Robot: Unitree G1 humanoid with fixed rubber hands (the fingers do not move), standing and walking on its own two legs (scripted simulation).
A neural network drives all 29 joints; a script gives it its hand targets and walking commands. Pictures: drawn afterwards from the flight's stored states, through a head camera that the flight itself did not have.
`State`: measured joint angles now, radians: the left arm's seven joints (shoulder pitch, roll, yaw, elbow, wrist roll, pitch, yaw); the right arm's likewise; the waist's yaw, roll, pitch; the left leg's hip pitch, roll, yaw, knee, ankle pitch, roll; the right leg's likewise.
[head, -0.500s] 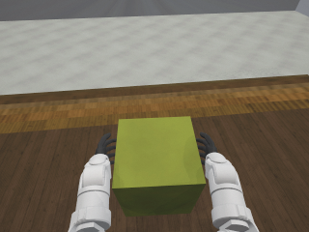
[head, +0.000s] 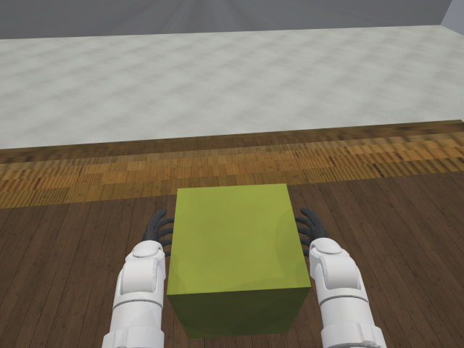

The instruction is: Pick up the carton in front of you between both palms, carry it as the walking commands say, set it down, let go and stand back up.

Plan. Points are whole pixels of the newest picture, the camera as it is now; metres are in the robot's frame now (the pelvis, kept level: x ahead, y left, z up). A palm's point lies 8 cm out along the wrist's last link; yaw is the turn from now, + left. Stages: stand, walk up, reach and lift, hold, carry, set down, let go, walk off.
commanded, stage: reach and lift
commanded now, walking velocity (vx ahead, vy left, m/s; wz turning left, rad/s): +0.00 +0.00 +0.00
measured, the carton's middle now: (235, 263) +0.29 +0.00 -0.04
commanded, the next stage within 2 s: hold in 0.12 s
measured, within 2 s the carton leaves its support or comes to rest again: neither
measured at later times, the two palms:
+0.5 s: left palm (148, 249) +0.27 +0.15 +0.05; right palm (321, 247) +0.27 -0.15 +0.05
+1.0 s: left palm (158, 190) +0.39 +0.15 +0.08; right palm (313, 189) +0.38 -0.15 +0.08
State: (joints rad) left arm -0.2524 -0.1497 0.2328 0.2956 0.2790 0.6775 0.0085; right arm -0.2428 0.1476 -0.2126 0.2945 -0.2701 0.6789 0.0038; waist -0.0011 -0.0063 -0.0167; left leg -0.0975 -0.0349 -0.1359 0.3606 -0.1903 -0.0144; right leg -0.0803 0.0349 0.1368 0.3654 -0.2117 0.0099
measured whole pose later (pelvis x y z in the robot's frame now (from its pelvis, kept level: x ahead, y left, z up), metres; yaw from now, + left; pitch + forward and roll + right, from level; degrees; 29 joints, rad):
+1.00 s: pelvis +0.13 +0.00 -0.01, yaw +0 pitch +6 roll +0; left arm -0.10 -0.13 0.06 -0.33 0.09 1.17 0.12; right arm -0.06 0.13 -0.11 -0.37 -0.06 1.19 -0.11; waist 0.00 -0.04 -0.19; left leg -0.39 0.03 0.11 0.76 -0.51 0.00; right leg -0.22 -0.05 -0.14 0.47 -0.35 -0.01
